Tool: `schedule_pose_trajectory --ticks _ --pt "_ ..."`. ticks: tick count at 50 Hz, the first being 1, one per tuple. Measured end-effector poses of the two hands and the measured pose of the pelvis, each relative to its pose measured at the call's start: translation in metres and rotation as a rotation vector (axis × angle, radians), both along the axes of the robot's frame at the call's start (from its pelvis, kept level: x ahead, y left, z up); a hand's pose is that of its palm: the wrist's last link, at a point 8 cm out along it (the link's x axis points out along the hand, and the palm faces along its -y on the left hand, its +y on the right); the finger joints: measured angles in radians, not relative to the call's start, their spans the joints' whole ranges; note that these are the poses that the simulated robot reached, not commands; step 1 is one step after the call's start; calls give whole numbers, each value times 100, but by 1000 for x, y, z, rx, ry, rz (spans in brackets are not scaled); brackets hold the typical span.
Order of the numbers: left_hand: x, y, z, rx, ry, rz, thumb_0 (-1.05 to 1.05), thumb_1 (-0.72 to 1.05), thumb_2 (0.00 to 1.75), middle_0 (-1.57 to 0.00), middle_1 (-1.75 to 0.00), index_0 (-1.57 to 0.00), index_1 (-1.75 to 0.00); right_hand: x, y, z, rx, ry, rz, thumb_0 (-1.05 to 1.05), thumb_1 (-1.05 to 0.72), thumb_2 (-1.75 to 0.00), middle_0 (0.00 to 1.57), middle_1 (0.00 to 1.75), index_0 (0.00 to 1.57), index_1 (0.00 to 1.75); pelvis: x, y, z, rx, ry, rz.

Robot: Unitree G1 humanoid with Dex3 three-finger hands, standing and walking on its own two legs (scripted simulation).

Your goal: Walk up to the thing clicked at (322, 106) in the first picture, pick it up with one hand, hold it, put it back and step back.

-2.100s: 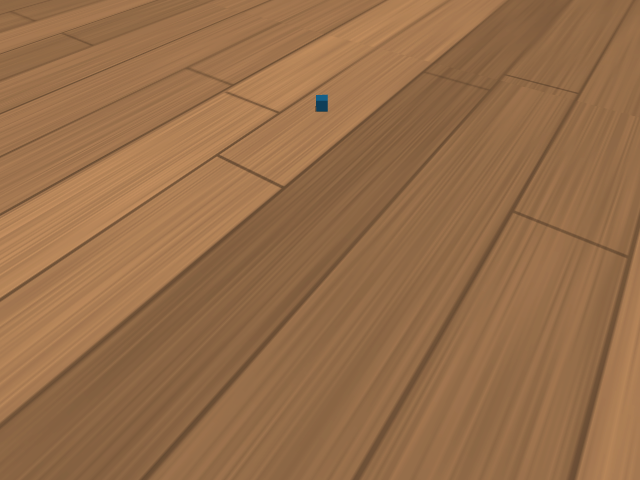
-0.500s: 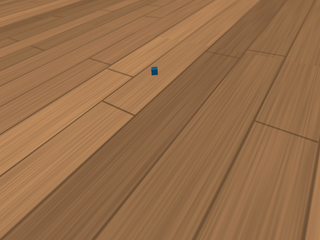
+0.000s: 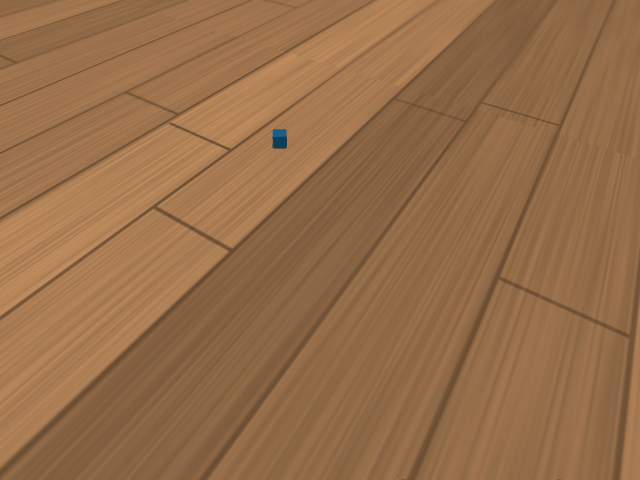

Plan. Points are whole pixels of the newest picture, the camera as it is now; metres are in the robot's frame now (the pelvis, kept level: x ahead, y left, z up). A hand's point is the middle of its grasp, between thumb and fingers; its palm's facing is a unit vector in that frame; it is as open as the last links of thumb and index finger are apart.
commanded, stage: walk up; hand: left
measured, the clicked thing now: (279, 138) +1.86 +0.27 -0.74
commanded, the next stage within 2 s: none
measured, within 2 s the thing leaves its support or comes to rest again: neither
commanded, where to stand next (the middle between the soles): +1.46 +0.01 m, yaw -2 degrees
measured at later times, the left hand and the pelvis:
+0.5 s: hand (205, 348) +0.34 +0.21 -0.12, palm faces +0.00 -0.92 -0.39, open 7.4 cm; pelvis +0.31 -0.06 +0.01, yaw +0 degrees
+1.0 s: hand (226, 212) +0.68 +0.24 -0.14, palm faces -0.09 -0.94 -0.33, open 7.4 cm; pelvis +0.59 -0.03 +0.00, yaw -1 degrees
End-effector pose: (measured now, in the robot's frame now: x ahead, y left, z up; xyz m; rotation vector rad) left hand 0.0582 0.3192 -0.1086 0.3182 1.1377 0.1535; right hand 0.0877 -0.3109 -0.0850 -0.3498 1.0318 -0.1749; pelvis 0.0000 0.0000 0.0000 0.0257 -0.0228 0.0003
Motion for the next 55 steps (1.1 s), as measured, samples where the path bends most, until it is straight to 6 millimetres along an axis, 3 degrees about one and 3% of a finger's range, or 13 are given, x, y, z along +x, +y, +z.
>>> schedule_pose_trajectory --ticks 7,11,13,16,20,28,33,37,41,46,51,55 --pt "139 -16 20 40 -65 -89 1 90 90 -21 -30 -21 -30 31 -34 -18 16 102 -79 0 -90 -90 20 30 21 30 91 -20 -3 17 -1 -13" --pt "214 -32 20 86 -125 -79 1 90 90 -21 -30 -21 -30 70 -63 -48 18 163 -103 0 -90 -90 20 30 21 30 154 -43 -22 13 -4 -5" --pt "239 -43 21 100 -163 -60 0 90 90 -21 -30 -21 -30 99 -72 -58 19 193 -99 1 -90 -90 20 30 21 30 178 -53 -27 -9 -12 -3" --pt "257 -57 28 89 -164 -27 0 90 90 -21 -30 -21 -30 152 -74 -55 34 181 -68 1 -91 -90 20 30 20 30 208 -59 -17 -7 -20 0" --pt "265 -66 35 79 -88 8 0 90 90 -21 -30 -21 -30 229 -71 -38 60 103 -20 1 -91 -90 20 30 20 30 251 -63 0 -17 -14 -5" --pt "294 -54 24 64 48 75 0 90 90 -21 -30 -21 -30 359 -61 -15 46 60 55 0 -91 -90 20 30 20 30 342 -59 5 -50 4 3" --pt "335 -30 -1 54 110 113 1 90 90 -21 -30 -21 -30 448 -43 -13 10 34 87 0 -91 -90 20 30 20 30 411 -42 -10 -70 5 10" --pt "389 -16 -20 49 135 124 1 90 90 -21 -30 -21 -30 506 -25 -11 -19 -26 97 0 -91 -90 20 30 20 30 458 -27 -19 -37 -1 13" --pt "460 -18 -15 20 89 61 1 90 90 -21 -30 -21 -30 532 -16 2 -10 -47 44 0 -91 -90 20 30 21 30 500 -21 -7 -25 -4 -3" --pt "547 -23 -2 0 18 -12 1 90 90 -21 -30 -21 -30 546 -18 6 -10 -7 -2 0 -90 -90 20 30 21 30 550 -20 3 -16 -9 -18" --pt "631 -33 9 7 -33 -66 1 90 90 -21 -30 -21 -30 555 -32 -4 3 71 -54 0 -90 -90 20 30 21 30 599 -28 3 -8 -12 -23" --pt "697 -48 12 31 -67 -86 1 90 90 -21 -30 -21 -30 572 -51 -23 18 132 -97 0 -90 -90 20 30 21 30 645 -42 -6 7 -11 -25"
